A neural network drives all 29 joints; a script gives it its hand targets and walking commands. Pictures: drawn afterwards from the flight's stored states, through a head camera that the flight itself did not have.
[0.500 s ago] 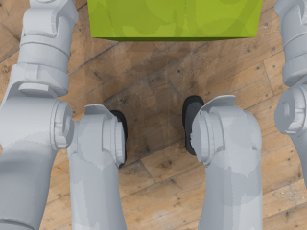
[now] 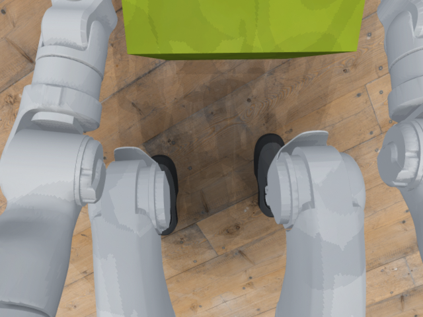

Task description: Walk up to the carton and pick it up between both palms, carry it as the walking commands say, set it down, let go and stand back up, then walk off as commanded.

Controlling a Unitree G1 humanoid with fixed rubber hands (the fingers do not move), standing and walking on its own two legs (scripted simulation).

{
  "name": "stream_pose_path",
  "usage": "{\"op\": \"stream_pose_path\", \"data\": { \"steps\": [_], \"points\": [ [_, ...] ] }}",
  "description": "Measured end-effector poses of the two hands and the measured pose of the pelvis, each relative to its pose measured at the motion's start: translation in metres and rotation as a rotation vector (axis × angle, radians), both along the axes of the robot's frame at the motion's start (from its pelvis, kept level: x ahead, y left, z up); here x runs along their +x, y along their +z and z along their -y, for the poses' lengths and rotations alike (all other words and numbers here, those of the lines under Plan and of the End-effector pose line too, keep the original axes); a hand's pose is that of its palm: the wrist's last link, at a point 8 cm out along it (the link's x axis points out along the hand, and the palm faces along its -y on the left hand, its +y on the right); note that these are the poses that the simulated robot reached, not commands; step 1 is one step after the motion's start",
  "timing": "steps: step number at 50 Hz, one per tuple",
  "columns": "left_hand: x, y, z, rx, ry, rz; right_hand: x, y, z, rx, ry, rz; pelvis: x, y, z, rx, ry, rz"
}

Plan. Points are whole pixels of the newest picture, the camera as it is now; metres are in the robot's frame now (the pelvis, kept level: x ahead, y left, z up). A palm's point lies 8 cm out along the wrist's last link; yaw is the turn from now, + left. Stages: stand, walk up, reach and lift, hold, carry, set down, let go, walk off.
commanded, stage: reach and lift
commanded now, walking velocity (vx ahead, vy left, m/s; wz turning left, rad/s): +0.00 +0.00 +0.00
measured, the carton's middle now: out of the picture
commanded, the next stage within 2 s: none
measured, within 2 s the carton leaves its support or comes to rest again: leaves its support in 1.12 s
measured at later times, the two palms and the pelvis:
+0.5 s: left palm out of the picture +0.56 +0.10 -0.18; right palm out of the picture +0.54 -0.24 -0.18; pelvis +0.00 +0.00 +0.00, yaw +0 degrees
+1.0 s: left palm out of the picture +0.56 +0.09 -0.18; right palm out of the picture +0.54 -0.24 -0.17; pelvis +0.00 +0.00 -0.01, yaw +1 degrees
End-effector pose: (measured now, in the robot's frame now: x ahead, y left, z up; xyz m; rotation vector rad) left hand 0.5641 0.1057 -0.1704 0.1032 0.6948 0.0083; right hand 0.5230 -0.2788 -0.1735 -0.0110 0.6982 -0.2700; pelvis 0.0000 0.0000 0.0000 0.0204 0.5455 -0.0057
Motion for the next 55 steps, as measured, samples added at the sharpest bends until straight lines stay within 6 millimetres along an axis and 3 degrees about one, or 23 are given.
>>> {"op": "stream_pose_path", "data": {
  "steps": [5,12,28,43,55],
  "points": [
    [-0.005,-0.002,0.007,-0.009,-0.007,-0.018,0.009,0.008,-0.015,0.021,0.028,0.015,-0.003,0.0,0.002,0.002,-0.006,0.008],
    [-0.007,-0.004,0.01,-0.011,-0.003,-0.013,0.013,-0.001,-0.036,0.039,0.029,0.001,-0.005,-0.001,0.004,0.003,-0.001,-0.001],
    [-0.005,-0.005,0.011,0.011,-0.013,-0.019,0.012,-0.003,-0.037,0.04,0.025,0.003,-0.004,0.005,-0.001,-0.004,0.006,-0.016],
    [-0.005,-0.005,0.011,-0.044,0.042,-0.043,0.019,0.001,-0.034,0.042,0.048,-0.027,-0.004,-0.011,0.001,-0.01,0.025,0.025],
    [-0.006,-0.003,0.011,-0.03,0.031,-0.05,0.017,0.004,-0.036,0.034,0.035,-0.036,-0.003,-0.009,0.0,-0.009,0.024,0.024]
  ]
}}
